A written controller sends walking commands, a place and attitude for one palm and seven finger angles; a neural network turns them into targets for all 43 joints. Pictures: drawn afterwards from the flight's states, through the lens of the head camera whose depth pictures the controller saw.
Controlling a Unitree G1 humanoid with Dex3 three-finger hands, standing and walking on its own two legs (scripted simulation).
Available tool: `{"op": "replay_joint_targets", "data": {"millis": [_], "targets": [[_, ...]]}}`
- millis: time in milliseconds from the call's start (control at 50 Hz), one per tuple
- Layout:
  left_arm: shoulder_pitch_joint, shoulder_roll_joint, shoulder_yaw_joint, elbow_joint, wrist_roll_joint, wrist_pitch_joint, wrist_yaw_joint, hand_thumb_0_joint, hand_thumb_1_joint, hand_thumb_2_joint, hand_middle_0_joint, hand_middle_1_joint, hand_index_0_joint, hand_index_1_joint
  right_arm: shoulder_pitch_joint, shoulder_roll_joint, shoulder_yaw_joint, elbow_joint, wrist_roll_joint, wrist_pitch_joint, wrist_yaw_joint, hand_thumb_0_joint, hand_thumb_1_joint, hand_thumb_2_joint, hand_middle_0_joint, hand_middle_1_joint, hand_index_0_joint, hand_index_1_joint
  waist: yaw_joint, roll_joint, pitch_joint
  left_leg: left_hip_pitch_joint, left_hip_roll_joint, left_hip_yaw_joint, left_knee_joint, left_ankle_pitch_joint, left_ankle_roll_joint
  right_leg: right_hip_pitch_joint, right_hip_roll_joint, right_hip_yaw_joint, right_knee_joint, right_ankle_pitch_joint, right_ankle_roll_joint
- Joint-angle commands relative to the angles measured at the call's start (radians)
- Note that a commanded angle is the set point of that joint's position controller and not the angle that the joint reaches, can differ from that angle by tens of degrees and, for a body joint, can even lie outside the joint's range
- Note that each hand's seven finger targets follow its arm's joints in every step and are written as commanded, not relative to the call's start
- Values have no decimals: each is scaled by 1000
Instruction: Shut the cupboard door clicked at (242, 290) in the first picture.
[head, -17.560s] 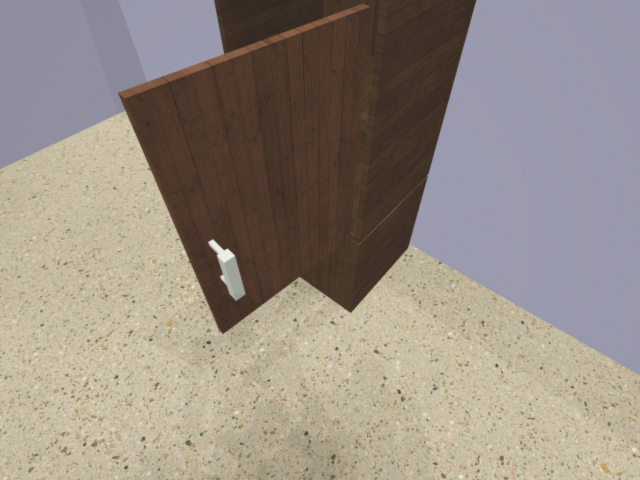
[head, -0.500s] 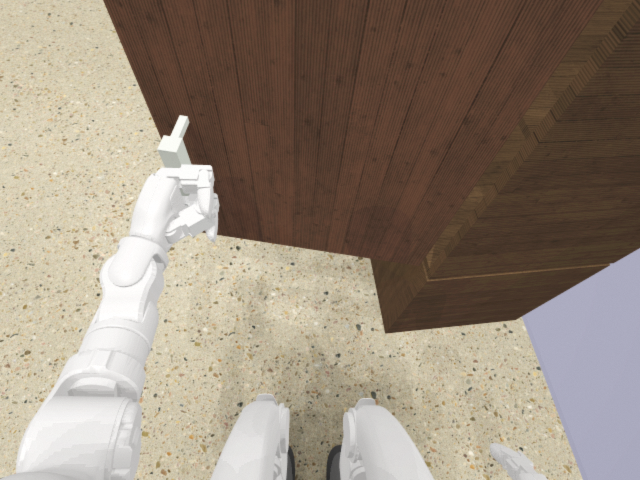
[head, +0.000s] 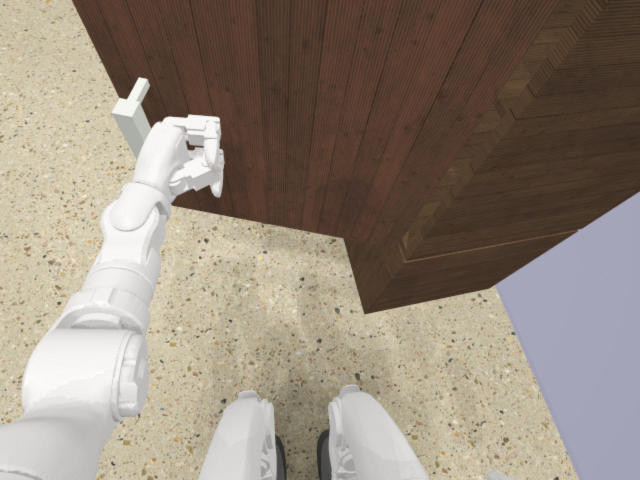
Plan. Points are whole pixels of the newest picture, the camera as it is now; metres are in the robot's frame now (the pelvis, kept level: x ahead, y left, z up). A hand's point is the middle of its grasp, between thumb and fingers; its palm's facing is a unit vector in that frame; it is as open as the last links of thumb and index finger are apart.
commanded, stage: push the door shut along its arc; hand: left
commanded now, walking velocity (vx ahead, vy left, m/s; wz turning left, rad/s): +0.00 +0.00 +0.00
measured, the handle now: (149, 131) +0.54 +0.19 +0.04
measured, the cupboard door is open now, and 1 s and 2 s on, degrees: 68 53 53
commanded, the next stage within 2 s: pull the fist back off the door in 0.68 s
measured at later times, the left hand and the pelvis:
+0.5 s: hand (232, 144) +0.52 +0.09 +0.04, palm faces -0.38 -0.92 -0.05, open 3.1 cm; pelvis +0.00 -0.02 -0.02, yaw +0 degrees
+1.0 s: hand (243, 123) +0.57 +0.07 +0.03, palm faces +0.09 -1.00 +0.04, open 3.1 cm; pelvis +0.00 -0.01 -0.02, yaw -2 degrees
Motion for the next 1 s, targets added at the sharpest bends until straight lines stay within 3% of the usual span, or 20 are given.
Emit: {"op": "replay_joint_targets", "data": {"millis": [0,20,140,160,240,280,320,340,400,420,520,620,680,760,780,820,880,920,940,980], "targets": [[-472,169,53,-154,-5,-51,8,0,900,900,-1300,-1500,-1300,-1500,148,-194,-70,-57,-8,-6,-7,0,-900,-900,200,300,200,300,-51,72,-474,493,54,-224,-166,323,-76,65,-17,92,-133,200,6],[-495,200,80,-158,-5,-56,7,0,900,900,-1300,-1500,-1300,-1500,157,-197,-70,-57,-10,-6,-7,0,-900,-900,200,300,200,300,-51,72,-494,494,53,-223,-157,346,-74,70,-15,92,-124,213,5],[-513,244,95,-166,4,-35,-36,0,900,900,-1300,-1500,-1300,-1500,170,-191,-67,-64,-9,3,-8,0,-900,-900,200,300,200,300,-49,85,-560,465,49,-183,-112,430,-65,142,-9,113,-119,300,9],[-534,216,65,-179,4,-27,-45,0,900,900,-1300,-1500,-1300,-1500,168,-187,-67,-64,-9,3,-7,0,-900,-900,200,300,200,300,-57,104,-557,466,46,-180,-112,426,-63,142,-9,114,-124,299,10],[-597,206,41,-191,-3,-2,-69,0,900,900,-1300,-1500,-1300,-1500,175,-192,-69,-50,-5,-4,-14,0,-900,-900,200,300,200,300,-79,109,-560,475,49,-183,-100,403,-57,120,-8,118,-137,281,12],[-624,190,18,-173,-5,17,-78,0,900,900,-1300,-1500,-1300,-1500,177,-191,-67,-41,-4,-7,-20,0,-900,-900,200,300,200,300,-99,85,-538,449,47,-178,-91,386,-51,118,-7,121,-144,275,13],[-684,165,-9,-164,-12,28,-85,0,900,900,-1300,-1500,-1300,-1500,181,-189,-63,-32,-5,-18,-24,0,-900,-900,200,300,200,300,-117,105,-518,446,45,-177,-85,377,-46,90,-6,122,-147,261,12],[-691,193,10,-151,-10,32,-85,0,900,900,-1300,-1500,-1300,-1500,181,-195,-63,-25,-6,-21,-28,0,-900,-900,200,300,200,300,-113,107,-519,440,48,-181,-81,359,-49,84,-7,122,-147,242,11],[-740,177,-17,-117,-11,50,-96,0,900,900,-1300,-1500,-1300,-1500,181,-196,-56,-14,-8,-36,-33,0,-900,-900,200,300,200,300,-134,92,-500,392,45,-178,-66,322,-42,77,-6,128,-150,207,11],[-786,162,-32,-135,-15,45,-100,0,900,900,-1300,-1500,-1300,-1500,185,-194,-57,-7,-10,-46,-35,0,-900,-900,200,300,200,300,-140,123,-515,422,44,-179,-59,342,-40,55,-5,124,-142,219,9],[-853,168,-41,-111,-6,63,-107,0,900,900,-1300,-1500,-1300,-1500,194,-203,-52,14,-18,-74,-39,0,-900,-900,200,300,200,300,-155,171,-537,441,47,-192,-38,347,-42,-11,-2,110,-117,204,5],[-895,183,-36,-101,6,93,-118,0,900,900,-1300,-1500,-1300,-1500,203,-206,-52,21,-24,-94,-40,0,-900,-900,200,300,200,300,-163,175,-589,418,43,-183,-11,366,-38,6,1,119,-104,219,5],[-910,206,-24,-74,13,119,-124,0,900,900,-1300,-1500,-1300,-1500,206,-207,-48,24,-26,-101,-45,0,-900,-900,200,300,200,300,-169,174,-567,385,45,-178,-5,340,-40,7,0,126,-109,196,6],[-937,214,-22,-78,20,138,-132,0,900,900,-1300,-1500,-1300,-1500,221,-209,-48,29,-32,-114,-48,0,-900,-900,200,300,200,300,-172,189,-596,405,47,-180,3,365,-40,-1,4,123,-98,211,5],[-875,277,205,-58,-51,152,60,0,900,900,-1300,-1500,-1300,-1500,284,-186,-34,-16,-47,-108,-35,0,-900,-900,200,300,200,300,-110,159,-582,355,61,-195,-39,339,-55,31,-2,115,-98,205,3],[-773,167,145,-27,-16,151,203,0,900,900,-1300,-1500,-1300,-1500,263,-172,-37,-25,-60,-100,-1,0,-900,-900,200,300,200,300,-99,182,-587,377,65,-209,-63,354,-69,20,-8,108,-81,205,7],[-724,97,175,-120,7,87,380,0,900,900,-1300,-1500,-1300,-1500,276,-161,-56,-35,-90,-85,39,0,-900,-900,200,300,200,300,-75,152,-633,410,62,-197,-79,386,-81,56,-11,105,-92,242,22],[-738,102,174,-204,95,2,507,0,900,900,-1300,-1500,-1300,-1500,286,-153,-68,-26,-110,-83,66,0,-900,-900,200,300,200,300,-70,167,-666,450,65,-195,-79,431,-86,41,-3,96,-85,275,27],[-730,96,144,-223,144,-33,538,0,900,900,-1300,-1500,-1300,-1500,290,-153,-78,-17,-116,-76,80,0,-900,-900,200,300,200,300,-75,182,-675,465,64,-186,-79,442,-89,51,-3,100,-92,288,29],[-719,72,87,-244,213,-82,553,0,900,900,-1300,-1500,-1300,-1500,307,-155,-95,-1,-118,-59,101,0,-900,-900,200,300,200,300,-96,151,-677,486,63,-183,-91,448,-87,93,-2,99,-110,319,31]]}}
